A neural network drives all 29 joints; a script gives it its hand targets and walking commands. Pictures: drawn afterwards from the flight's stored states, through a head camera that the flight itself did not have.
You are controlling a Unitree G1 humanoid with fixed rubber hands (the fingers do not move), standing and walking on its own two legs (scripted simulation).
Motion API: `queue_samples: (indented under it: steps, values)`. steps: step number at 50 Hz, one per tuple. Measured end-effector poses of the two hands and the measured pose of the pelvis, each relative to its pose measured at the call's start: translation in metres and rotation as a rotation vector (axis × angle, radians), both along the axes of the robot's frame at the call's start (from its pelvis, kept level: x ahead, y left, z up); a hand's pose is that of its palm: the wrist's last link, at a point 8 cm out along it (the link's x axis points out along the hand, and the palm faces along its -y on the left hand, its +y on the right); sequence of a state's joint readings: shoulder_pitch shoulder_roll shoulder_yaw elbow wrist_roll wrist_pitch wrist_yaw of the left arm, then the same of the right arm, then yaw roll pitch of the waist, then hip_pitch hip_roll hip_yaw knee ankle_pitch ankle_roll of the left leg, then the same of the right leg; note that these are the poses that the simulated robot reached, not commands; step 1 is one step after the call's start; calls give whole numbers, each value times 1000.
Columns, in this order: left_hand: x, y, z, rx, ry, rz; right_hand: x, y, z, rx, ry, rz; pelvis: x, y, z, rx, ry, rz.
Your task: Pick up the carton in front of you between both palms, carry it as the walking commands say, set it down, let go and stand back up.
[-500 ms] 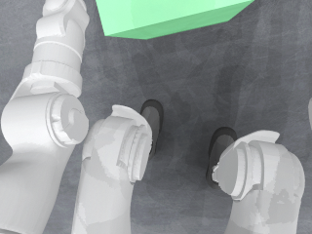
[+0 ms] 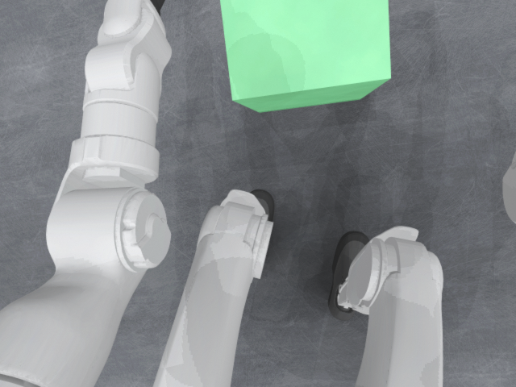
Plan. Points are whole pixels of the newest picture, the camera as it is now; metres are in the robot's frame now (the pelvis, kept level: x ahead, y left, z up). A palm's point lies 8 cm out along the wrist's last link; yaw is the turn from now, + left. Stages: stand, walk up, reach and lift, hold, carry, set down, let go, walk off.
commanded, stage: set down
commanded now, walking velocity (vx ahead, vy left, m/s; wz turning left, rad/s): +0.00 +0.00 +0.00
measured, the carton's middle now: (303, 38) +0.57 +0.08 -0.33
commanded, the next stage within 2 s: let go in 0.58 s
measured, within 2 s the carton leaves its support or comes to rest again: neither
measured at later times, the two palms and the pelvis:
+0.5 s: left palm out of the picture +0.52 +0.25 +0.04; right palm out of the picture +0.64 -0.13 +0.04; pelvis +0.02 +0.00 +0.13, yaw -1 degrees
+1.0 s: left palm out of the picture +0.44 +0.25 +0.15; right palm out of the picture +0.50 -0.16 +0.14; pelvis +0.06 +0.02 +0.25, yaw -4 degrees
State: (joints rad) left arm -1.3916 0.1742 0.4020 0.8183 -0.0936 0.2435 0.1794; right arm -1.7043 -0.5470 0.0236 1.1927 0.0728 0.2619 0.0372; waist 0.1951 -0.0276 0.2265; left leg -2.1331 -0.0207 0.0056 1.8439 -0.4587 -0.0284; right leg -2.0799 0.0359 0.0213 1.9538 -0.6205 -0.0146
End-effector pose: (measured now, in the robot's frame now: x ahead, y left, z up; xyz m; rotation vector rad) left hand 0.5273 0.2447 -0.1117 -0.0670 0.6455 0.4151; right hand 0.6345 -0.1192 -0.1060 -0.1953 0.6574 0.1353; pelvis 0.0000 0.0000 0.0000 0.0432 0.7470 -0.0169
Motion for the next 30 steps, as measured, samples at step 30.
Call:
queue_samples:
  steps: [30]
  values:
    - [-4,8,179,12,-7,-4,3,-9,177,8,8,16,28,-1,160,-15,90,-12]
